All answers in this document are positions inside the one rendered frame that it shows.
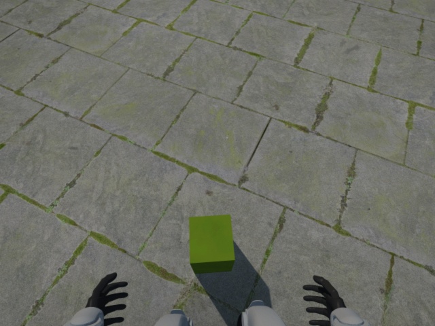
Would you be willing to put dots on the robot right forearm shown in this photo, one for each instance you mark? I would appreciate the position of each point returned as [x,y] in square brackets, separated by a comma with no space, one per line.
[346,317]

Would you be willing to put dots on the robot right hand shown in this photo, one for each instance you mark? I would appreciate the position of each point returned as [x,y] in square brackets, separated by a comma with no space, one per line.
[331,300]

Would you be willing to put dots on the robot left hand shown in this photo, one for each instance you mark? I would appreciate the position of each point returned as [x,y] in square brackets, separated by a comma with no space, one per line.
[100,298]

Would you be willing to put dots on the robot left forearm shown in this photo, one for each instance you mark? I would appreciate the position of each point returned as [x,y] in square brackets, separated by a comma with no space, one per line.
[89,316]

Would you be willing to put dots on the left robot shin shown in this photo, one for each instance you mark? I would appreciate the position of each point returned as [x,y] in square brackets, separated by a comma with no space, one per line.
[177,311]

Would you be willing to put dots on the carton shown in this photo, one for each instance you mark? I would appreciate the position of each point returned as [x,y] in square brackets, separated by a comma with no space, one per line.
[211,244]

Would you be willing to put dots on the right robot shin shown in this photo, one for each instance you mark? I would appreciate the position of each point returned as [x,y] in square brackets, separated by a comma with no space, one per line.
[256,303]

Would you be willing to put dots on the robot shin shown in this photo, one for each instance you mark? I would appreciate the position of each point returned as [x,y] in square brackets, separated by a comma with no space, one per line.
[177,311]
[256,303]

